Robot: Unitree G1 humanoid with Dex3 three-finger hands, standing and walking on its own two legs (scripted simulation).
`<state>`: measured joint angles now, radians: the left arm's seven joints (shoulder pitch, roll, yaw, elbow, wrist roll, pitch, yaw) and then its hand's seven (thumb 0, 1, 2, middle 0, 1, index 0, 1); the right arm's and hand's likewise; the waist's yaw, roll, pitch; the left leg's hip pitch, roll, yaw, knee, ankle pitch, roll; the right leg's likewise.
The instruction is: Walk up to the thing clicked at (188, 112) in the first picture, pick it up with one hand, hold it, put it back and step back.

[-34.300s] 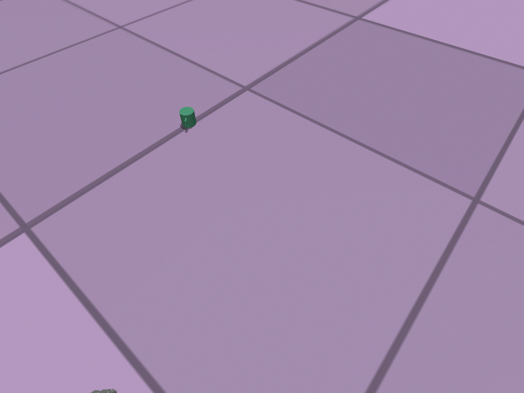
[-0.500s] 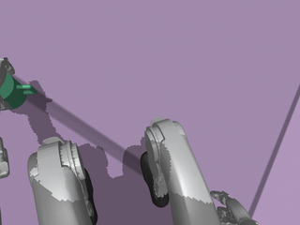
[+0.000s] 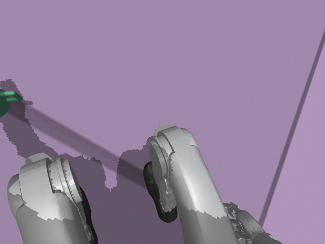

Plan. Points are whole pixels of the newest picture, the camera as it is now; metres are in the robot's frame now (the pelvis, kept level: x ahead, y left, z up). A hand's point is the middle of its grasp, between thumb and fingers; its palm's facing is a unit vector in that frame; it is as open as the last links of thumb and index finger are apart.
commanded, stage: rest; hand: left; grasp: from above
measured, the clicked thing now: out of the picture +0.46 +0.32 -0.26
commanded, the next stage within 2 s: open in 0.48 s
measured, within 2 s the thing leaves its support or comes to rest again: rests again in 0.44 s
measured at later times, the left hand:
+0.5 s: hand out of the picture +0.45 +0.33 -0.22, palm faces -0.44 -0.13 -0.89, open 10.8 cm
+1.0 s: hand out of the picture +0.46 +0.33 -0.23, palm faces -0.42 -0.12 -0.90, open 12.7 cm
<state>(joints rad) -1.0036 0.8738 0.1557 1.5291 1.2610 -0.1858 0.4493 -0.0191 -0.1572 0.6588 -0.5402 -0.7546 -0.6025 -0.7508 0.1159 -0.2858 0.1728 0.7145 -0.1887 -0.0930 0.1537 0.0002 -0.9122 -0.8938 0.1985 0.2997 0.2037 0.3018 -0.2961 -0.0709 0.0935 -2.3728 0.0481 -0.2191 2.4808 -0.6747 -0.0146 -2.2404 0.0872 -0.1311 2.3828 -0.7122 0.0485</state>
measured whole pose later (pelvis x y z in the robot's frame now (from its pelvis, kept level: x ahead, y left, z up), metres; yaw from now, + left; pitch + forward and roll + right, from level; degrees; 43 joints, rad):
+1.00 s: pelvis -0.01 +0.00 +0.00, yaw -3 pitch +28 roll -13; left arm -1.05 0.98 0.10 1.64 1.24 -0.19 0.54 -0.01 -0.34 0.90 -0.25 -0.95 -0.26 -0.94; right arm 0.11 -0.31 0.27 0.69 -0.22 -0.18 0.20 0.00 -0.91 -0.90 0.20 0.30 0.20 0.30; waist -0.34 -0.12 0.14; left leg -2.36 0.05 -0.27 2.52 -0.68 -0.01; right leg -2.21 0.11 -0.17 2.38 -0.69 0.06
